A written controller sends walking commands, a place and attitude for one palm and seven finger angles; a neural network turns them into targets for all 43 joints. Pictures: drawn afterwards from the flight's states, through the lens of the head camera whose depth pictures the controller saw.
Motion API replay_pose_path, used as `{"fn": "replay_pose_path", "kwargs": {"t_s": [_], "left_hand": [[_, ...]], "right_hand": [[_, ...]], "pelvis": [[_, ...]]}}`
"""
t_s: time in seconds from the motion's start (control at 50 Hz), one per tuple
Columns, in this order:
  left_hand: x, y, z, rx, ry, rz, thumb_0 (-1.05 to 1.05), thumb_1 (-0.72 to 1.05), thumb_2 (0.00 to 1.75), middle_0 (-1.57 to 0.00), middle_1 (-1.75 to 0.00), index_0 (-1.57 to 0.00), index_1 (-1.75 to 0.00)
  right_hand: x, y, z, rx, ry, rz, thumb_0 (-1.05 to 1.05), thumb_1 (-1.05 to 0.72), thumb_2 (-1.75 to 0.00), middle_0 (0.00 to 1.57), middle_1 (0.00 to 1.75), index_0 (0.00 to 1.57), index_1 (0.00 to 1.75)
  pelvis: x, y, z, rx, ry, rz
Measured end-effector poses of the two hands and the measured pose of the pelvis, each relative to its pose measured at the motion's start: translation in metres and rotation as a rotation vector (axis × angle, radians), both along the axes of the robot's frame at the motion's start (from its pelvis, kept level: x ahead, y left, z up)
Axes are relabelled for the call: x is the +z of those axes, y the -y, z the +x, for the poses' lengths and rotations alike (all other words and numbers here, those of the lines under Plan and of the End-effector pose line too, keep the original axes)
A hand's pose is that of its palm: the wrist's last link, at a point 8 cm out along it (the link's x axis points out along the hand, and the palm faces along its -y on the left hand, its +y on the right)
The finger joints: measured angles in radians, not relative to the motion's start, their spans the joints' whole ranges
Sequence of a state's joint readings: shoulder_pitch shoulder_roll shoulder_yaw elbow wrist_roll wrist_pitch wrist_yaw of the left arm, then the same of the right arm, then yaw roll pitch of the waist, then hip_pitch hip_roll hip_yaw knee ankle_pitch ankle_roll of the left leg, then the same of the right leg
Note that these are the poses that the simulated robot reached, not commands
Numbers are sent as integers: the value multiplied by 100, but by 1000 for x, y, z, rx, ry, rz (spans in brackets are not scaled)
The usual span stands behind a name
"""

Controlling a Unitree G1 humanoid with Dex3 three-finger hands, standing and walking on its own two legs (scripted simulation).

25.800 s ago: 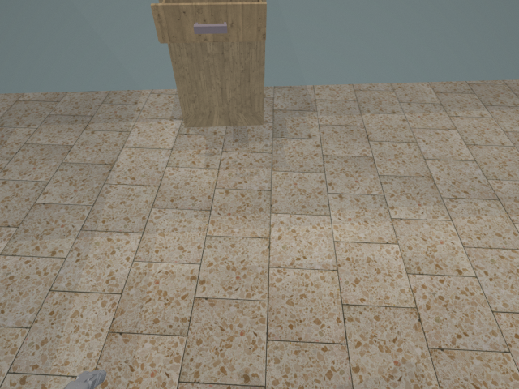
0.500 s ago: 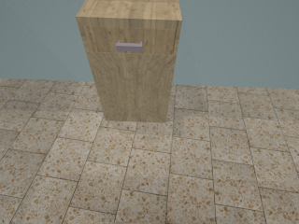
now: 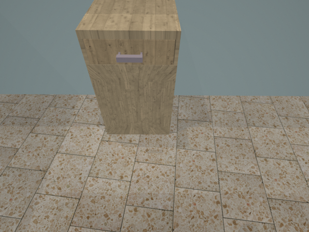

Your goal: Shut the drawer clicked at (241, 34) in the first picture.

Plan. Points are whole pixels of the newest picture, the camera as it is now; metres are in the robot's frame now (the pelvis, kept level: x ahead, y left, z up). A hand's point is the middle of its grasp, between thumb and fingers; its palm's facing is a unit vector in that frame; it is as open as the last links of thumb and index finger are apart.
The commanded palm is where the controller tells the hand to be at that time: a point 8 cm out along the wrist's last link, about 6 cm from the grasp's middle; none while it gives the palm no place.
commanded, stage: let the arm hang, fingers relaxed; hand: left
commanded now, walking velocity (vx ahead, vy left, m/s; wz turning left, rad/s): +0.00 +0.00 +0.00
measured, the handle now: (130, 56) +0.91 +0.17 -0.04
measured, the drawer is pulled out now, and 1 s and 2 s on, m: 0.00 0.00 0.00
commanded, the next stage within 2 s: look to check the result in 0.06 s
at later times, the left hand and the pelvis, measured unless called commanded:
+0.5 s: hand out of the picture +0.05 +0.20 -0.17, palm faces +0.00 -0.97 -0.24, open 7.4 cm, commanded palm none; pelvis +0.01 +0.00 +0.00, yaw +0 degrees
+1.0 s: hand out of the picture +0.08 +0.21 -0.16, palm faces -0.02 -0.96 -0.28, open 7.4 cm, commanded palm none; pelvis +0.02 +0.00 +0.00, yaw -1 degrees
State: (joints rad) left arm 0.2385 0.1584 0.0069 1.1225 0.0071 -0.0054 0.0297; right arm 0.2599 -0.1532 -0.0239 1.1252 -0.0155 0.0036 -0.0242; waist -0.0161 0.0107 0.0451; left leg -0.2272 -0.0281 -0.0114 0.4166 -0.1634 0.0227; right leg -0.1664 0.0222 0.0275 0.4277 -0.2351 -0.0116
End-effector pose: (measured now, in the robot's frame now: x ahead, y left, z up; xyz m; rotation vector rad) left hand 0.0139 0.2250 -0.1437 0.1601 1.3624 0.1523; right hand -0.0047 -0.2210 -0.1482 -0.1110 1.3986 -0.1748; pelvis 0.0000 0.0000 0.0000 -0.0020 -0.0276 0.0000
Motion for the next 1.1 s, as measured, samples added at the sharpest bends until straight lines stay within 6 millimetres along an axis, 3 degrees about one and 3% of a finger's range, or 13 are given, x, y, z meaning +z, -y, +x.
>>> {"fn": "replay_pose_path", "kwargs": {"t_s": [0.22,0.68,1.1], "left_hand": [[3,-9,4,-4,-21,24,1,90,90,-20,-30,-20,-29],[11,-23,46,-34,52,57,1,90,90,-20,-30,-20,-29],[17,-37,61,-50,60,90,1,90,90,-20,-30,-20,-29]], "right_hand": [[3,15,6,4,-14,-29,0,-91,-89,20,30,20,30],[12,36,55,40,75,-72,0,-91,-89,20,30,20,30],[17,53,66,47,75,-102,0,-91,-89,20,30,20,30]], "pelvis": [[1,2,6,-3,-2,0],[4,4,17,-7,0,1],[5,5,24,-11,-4,4]]}}
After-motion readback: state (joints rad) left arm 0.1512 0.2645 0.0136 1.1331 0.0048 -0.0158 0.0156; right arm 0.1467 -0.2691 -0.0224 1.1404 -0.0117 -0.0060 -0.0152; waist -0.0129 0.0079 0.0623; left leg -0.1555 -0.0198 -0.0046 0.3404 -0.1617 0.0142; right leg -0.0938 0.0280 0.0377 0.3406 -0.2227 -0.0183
